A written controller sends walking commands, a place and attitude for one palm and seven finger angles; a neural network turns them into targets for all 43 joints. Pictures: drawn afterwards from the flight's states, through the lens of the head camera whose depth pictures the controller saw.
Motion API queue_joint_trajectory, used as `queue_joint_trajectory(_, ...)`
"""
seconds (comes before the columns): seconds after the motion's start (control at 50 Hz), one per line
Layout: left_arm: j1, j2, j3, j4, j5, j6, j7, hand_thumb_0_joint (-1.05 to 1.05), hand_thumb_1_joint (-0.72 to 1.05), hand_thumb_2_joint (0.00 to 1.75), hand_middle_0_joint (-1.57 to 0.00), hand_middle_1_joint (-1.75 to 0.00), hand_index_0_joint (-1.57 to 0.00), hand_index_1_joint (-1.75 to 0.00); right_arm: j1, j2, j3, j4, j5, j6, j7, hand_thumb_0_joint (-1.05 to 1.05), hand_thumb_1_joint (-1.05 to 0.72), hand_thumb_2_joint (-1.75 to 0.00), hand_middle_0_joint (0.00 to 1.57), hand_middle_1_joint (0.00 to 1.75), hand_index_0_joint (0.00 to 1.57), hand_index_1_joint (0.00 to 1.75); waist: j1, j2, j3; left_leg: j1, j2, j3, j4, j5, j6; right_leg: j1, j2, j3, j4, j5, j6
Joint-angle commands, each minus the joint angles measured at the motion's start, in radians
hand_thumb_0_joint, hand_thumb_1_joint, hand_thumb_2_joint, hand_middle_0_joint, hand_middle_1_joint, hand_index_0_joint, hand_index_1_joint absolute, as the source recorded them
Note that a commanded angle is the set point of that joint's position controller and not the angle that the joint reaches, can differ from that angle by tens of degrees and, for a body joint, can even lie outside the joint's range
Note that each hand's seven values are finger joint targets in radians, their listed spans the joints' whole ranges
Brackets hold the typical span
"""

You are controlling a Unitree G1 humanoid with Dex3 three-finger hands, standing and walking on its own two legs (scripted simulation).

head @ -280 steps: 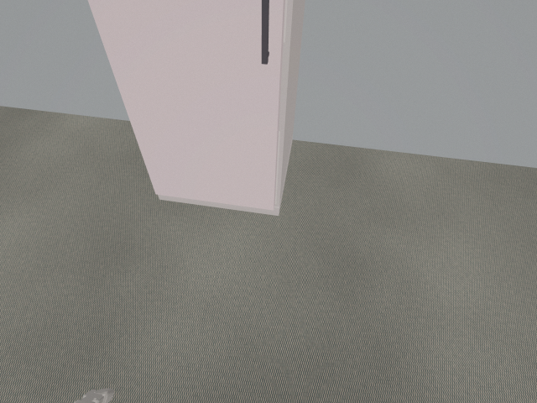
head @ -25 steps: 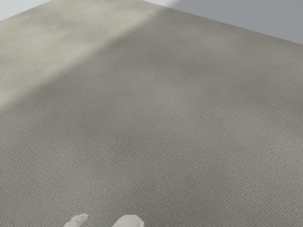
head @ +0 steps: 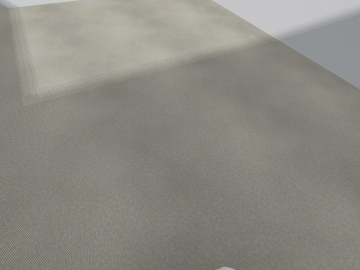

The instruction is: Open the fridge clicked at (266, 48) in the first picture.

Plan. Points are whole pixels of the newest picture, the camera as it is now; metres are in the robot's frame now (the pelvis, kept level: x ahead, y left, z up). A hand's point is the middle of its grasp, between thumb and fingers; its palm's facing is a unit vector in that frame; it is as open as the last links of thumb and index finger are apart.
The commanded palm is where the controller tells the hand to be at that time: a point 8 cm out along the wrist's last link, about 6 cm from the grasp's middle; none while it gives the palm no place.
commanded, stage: turn to face it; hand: right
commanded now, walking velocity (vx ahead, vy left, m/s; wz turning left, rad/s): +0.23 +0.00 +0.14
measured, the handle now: out of the picture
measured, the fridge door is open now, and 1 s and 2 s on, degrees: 0 0 0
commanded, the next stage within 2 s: none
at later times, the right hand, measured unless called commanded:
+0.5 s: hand out of the picture +0.15 -0.25 -0.18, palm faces +0.15 +0.97 -0.17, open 7.4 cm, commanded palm none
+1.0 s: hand out of the picture +0.11 -0.22 -0.14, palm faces +0.40 +0.86 -0.31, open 7.4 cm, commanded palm none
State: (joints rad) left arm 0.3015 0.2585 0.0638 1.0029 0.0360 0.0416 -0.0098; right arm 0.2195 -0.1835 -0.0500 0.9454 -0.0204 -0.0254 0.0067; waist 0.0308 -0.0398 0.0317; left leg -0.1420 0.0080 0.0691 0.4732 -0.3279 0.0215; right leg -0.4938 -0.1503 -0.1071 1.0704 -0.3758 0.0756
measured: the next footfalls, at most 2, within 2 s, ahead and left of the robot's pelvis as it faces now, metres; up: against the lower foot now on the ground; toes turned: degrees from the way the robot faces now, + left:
right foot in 0.24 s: +0.23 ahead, -0.11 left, +0.00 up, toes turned -8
left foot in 0.90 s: +0.17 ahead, +0.10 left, +0.00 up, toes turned -20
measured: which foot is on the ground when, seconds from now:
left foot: down 0.00-0.26, up 0.28-0.88, down 0.90-1.00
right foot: up 0.00-0.22, down 0.24-0.90, up 0.92-1.00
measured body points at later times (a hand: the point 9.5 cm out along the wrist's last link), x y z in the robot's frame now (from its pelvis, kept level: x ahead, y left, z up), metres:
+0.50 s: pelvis +0.11 -0.06 +0.00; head +0.14 -0.08 +0.44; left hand +0.19 +0.18 -0.14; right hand +0.15 -0.30 -0.17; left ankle +0.10 +0.12 -0.66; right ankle +0.19 -0.11 -0.74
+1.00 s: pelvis +0.12 +0.01 +0.00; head +0.15 +0.02 +0.45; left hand +0.26 +0.24 -0.15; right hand +0.09 -0.27 -0.12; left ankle +0.13 +0.11 -0.74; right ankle +0.13 -0.11 -0.67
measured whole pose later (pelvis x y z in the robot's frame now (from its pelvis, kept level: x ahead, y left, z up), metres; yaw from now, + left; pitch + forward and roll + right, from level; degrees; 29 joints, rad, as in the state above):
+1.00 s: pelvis +0.12 +0.01 +0.00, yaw -24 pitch +1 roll -1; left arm 0.25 0.26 0.11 0.92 0.03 0.08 -0.02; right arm 0.23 -0.21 -0.06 0.90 -0.02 0.04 -0.04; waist 0.03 -0.04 0.03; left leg -0.18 0.02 0.06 0.46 -0.29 0.02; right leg -0.59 0.10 0.04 1.00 -0.34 0.04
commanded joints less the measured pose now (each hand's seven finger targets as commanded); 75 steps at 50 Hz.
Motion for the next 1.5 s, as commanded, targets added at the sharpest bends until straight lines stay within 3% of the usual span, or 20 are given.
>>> queue_joint_trajectory(0.0, -0.083, 0.035, 0.006, -0.105, -0.008, -0.053, -0.007, 0.00, 0.90, 0.90, -0.20, -0.30, -0.20, -0.30, 0.063, -0.177, -0.031, -0.005, 0.000, -0.032, -0.010, 0.00, -0.90, -0.90, 0.20, 0.30, 0.20, 0.30, -0.021, 0.188, 0.039, 0.057, 0.220, -0.163, -0.221, 0.451, 0.133, -0.144, 0.003, 0.009, -0.070, 0.112, 0.017)
queue_joint_trajectory(0.14, -0.128, -0.012, -0.021, -0.074, -0.022, -0.065, -0.008, 0.00, 0.90, 0.90, -0.20, -0.30, -0.20, -0.30, 0.097, -0.148, -0.012, 0.074, -0.001, -0.033, -0.036, 0.00, -0.90, -0.90, 0.20, 0.30, 0.20, 0.30, -0.028, 0.186, 0.021, 0.109, 0.209, -0.068, -0.141, 0.698, 0.086, 0.024, 0.070, -0.020, -0.352, 0.193, -0.038)
queue_joint_trajectory(0.2, 0.052, 0.028, -0.010, -0.008, -0.012, -0.072, 0.004, 0.00, 0.90, 0.90, -0.20, -0.30, -0.20, -0.30, 0.099, -0.132, -0.007, 0.086, 0.005, -0.019, -0.048, 0.00, -0.90, -0.90, 0.20, 0.30, 0.20, 0.30, 0.043, 0.103, -0.054, 0.072, 0.175, -0.006, 0.125, 0.686, 0.017, 0.304, 0.110, 0.012, -0.537, 0.431, -0.074)
queue_joint_trajectory(0.22, 0.142, 0.110, 0.007, 0.000, -0.001, -0.075, 0.012, 0.00, 0.90, 0.90, -0.20, -0.30, -0.20, -0.30, 0.132, -0.117, -0.010, 0.077, 0.016, -0.010, -0.049, 0.00, -0.90, -0.90, 0.20, 0.30, 0.20, 0.30, 0.062, -0.062, -0.144, -0.052, 0.101, 0.039, 0.325, 0.409, -0.027, 0.477, -0.027, 0.166, -0.541, 0.741, -0.132)
queue_joint_trajectory(0.24, 0.171, 0.183, 0.021, -0.001, -0.003, -0.065, 0.015, 0.00, 0.90, 0.90, -0.20, -0.30, -0.20, -0.30, 0.217, -0.073, -0.007, 0.073, 0.029, -0.002, -0.047, 0.00, -0.90, -0.90, 0.20, 0.30, 0.20, 0.30, 0.034, -0.291, -0.221, -0.193, -0.014, 0.050, 0.582, -0.265, -0.053, 0.583, -0.234, 0.416, -0.601, 1.010, -0.252)
queue_joint_trajectory(0.28, 0.066, 0.170, 0.018, -0.025, -0.023, -0.051, 0.033, 0.00, 0.90, 0.90, -0.20, -0.30, -0.20, -0.30, 0.135, -0.088, -0.005, 0.050, 0.019, 0.015, -0.048, 0.00, -0.90, -0.90, 0.20, 0.30, 0.20, 0.30, 0.022, -0.224, -0.173, -0.300, 0.027, -0.085, 0.785, -0.289, -0.055, 0.437, -0.256, 0.529, -0.747, 0.549, -0.309)
queue_joint_trajectory(0.32, -0.030, 0.092, 0.006, -0.058, -0.015, -0.052, 0.029, 0.00, 0.90, 0.90, -0.20, -0.30, -0.20, -0.30, 0.032, -0.091, -0.022, 0.033, 0.004, 0.019, -0.029, 0.00, -0.90, -0.90, 0.20, 0.30, 0.20, 0.30, 0.002, -0.078, -0.030, -0.318, 0.078, -0.094, 0.747, -0.162, -0.062, 0.229, -0.156, 0.444, -0.812, 0.294, -0.259)
queue_joint_trajectory(0.38, -0.089, 0.081, 0.012, -0.083, -0.017, -0.052, 0.025, 0.00, 0.90, 0.90, -0.20, -0.30, -0.20, -0.30, 0.078, -0.075, -0.032, 0.033, -0.001, 0.043, -0.025, 0.00, -0.90, -0.90, 0.20, 0.30, 0.20, 0.30, -0.038, -0.054, -0.056, -0.277, 0.083, -0.074, 0.666, -0.066, -0.071, 0.161, -0.088, 0.358, -0.857, 0.147, -0.221)
queue_joint_trajectory(0.7, -0.029, 0.142, 0.065, -0.127, -0.009, -0.023, 0.012, 0.00, 0.90, 0.90, -0.20, -0.30, -0.20, -0.30, -0.045, -0.114, -0.051, -0.102, 0.001, 0.056, -0.032, 0.00, -0.90, -0.90, 0.20, 0.30, 0.20, 0.30, 0.012, -0.072, -0.107, -0.336, 0.019, -0.094, 0.402, -0.102, -0.087, 0.286, -0.040, 0.579, -0.835, 0.037, -0.245)
queue_joint_trajectory(0.82, -0.091, 0.151, 0.075, -0.160, -0.008, -0.002, 0.003, 0.00, 0.90, 0.90, -0.20, -0.30, -0.20, -0.30, 0.110, -0.138, -0.053, -0.088, 0.017, 0.060, -0.042, 0.00, -0.90, -0.90, 0.20, 0.30, 0.20, 0.30, -0.048, -0.114, -0.120, -0.018, -0.037, -0.054, 0.032, -0.066, -0.038, 0.148, 0.054, 0.556, -0.841, 0.076, -0.135)
queue_joint_trajectory(0.84, -0.108, 0.133, 0.075, -0.170, -0.015, 0.003, 0.000, 0.00, 0.90, 0.90, -0.20, -0.30, -0.20, -0.30, 0.165, -0.164, -0.060, -0.075, 0.016, 0.056, -0.045, 0.00, -0.90, -0.90, 0.20, 0.30, 0.20, 0.30, -0.071, -0.077, -0.120, 0.121, -0.006, -0.059, -0.136, 0.004, -0.018, 0.051, 0.102, 0.499, -0.788, 0.025, -0.070)
queue_joint_trajectory(0.88, -0.051, 0.053, 0.069, -0.190, -0.016, 0.005, 0.004, 0.00, 0.90, 0.90, -0.20, -0.30, -0.20, -0.30, 0.036, -0.301, -0.068, -0.141, -0.012, 0.047, -0.055, 0.00, -0.90, -0.90, 0.20, 0.30, 0.20, 0.30, -0.033, 0.311, -0.030, 0.043, 0.494, -0.517, -0.367, -0.233, 0.160, -0.231, 0.290, 0.188, -0.162, -0.146, 0.005)
queue_joint_trajectory(0.92, -0.076, 0.091, 0.071, -0.172, -0.005, 0.014, -0.009, 0.00, 0.90, 0.90, -0.20, -0.30, -0.20, -0.30, -0.130, -0.220, -0.050, -0.179, 0.006, 0.031, -0.052, 0.00, -0.90, -0.90, 0.20, 0.30, 0.20, 0.30, 0.022, 0.189, 0.030, -0.174, 0.377, -0.314, -0.304, -0.005, 0.114, -0.122, 0.185, 0.190, 0.073, -0.052, -0.030)
queue_joint_trajectory(0.98, -0.043, 0.068, 0.056, -0.152, -0.013, 0.015, -0.022, 0.00, 0.90, 0.90, -0.20, -0.30, -0.20, -0.30, -0.099, -0.153, -0.025, -0.155, 0.003, 0.011, -0.044, 0.00, -0.90, -0.90, 0.20, 0.30, 0.20, 0.30, 0.033, 0.157, 0.037, -0.069, 0.278, -0.089, -0.172, 0.373, 0.074, -0.143, 0.148, 0.132, 0.145, 0.062, -0.006)
queue_joint_trajectory(1.12, -0.220, 0.056, 0.028, -0.182, -0.014, 0.022, -0.023, 0.00, 0.90, 0.90, -0.20, -0.30, -0.20, -0.30, 0.104, -0.214, -0.033, -0.094, -0.006, 0.018, -0.040, 0.00, -0.90, -0.90, 0.20, 0.30, 0.20, 0.30, -0.070, 0.233, -0.006, 0.108, 0.321, -0.023, -0.078, 0.654, 0.084, -0.107, 0.118, 0.054, -0.046, -0.028, 0.017)
queue_joint_trajectory(1.26, -0.231, 0.062, 0.013, -0.190, -0.022, -0.002, -0.021, 0.00, 0.90, 0.90, -0.20, -0.30, -0.20, -0.30, 0.099, -0.263, -0.054, -0.084, -0.009, 0.031, -0.035, 0.00, -0.90, -0.90, 0.20, 0.30, 0.20, 0.30, -0.069, 0.293, -0.079, 0.142, 0.336, 0.068, 0.058, 0.742, 0.051, 0.118, 0.149, -0.046, -0.445, 0.006, -0.027)
queue_joint_trajectory(1.3, -0.108, 0.141, 0.036, -0.169, -0.013, -0.019, -0.017, 0.00, 0.90, 0.90, -0.20, -0.30, -0.20, -0.30, 0.083, -0.252, -0.055, -0.098, 0.007, 0.032, -0.029, 0.00, -0.90, -0.90, 0.20, 0.30, 0.20, 0.30, 0.007, 0.164, -0.173, -0.026, 0.309, 0.125, 0.333, 0.646, -0.028, 0.441, 0.099, 0.011, -0.667, 0.328, -0.075)
queue_joint_trajectory(1.32, -0.024, 0.265, 0.070, -0.159, -0.010, -0.029, -0.010, 0.00, 0.90, 0.90, -0.20, -0.30, -0.20, -0.30, 0.065, -0.189, -0.046, -0.145, 0.014, 0.029, -0.018, 0.00, -0.90, -0.90, 0.20, 0.30, 0.20, 0.30, 0.055, -0.169, -0.239, -0.380, 0.170, 0.142, 0.575, 0.009, -0.107, 0.710, -0.181, 0.360, -0.637, 0.790, -0.210)
queue_joint_trajectory(1.34, 0.045, 0.305, 0.077, -0.129, -0.030, -0.024, -0.005, 0.00, 0.90, 0.90, -0.20, -0.30, -0.20, -0.30, 0.004, -0.165, -0.028, -0.179, 0.006, 0.036, -0.023, 0.00, -0.90, -0.90, 0.20, 0.30, 0.20, 0.30, 0.074, -0.223, -0.250, -0.487, 0.132, 0.038, 0.700, -0.335, -0.118, 0.707, -0.296, 0.441, -0.617, 1.098, -0.309)
queue_joint_trajectory(1.48, -0.160, 0.179, 0.043, -0.183, -0.019, -0.036, 0.013, 0.00, 0.90, 0.90, -0.20, -0.30, -0.20, -0.30, -0.023, -0.163, -0.041, -0.129, 0.005, 0.056, -0.015, 0.00, -0.90, -0.90, 0.20, 0.30, 0.20, 0.30, -0.018, -0.117, -0.075, -0.390, 0.108, -0.044, 0.641, -0.079, -0.133, 0.379, -0.067, 0.263, -0.679, 0.734, -0.217)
